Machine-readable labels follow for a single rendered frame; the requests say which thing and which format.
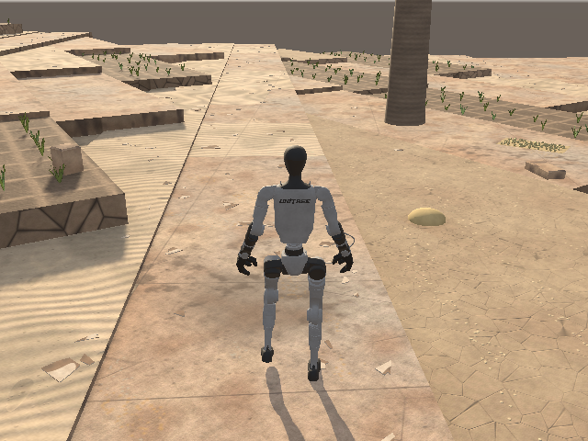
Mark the robot left hand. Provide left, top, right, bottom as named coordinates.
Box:
left=236, top=254, right=257, bottom=276

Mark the robot left forearm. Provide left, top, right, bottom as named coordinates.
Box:
left=239, top=222, right=258, bottom=259

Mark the robot torso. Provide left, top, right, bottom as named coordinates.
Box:
left=273, top=181, right=316, bottom=276

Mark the robot right hand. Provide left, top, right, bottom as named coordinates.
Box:
left=332, top=253, right=354, bottom=273

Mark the right robot upper arm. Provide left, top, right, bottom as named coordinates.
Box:
left=314, top=186, right=341, bottom=236

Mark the left robot upper arm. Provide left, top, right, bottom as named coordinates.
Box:
left=250, top=185, right=276, bottom=236

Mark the robot right shin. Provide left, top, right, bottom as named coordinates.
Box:
left=309, top=309, right=322, bottom=369

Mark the robot right forearm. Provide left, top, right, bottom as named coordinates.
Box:
left=332, top=221, right=351, bottom=257

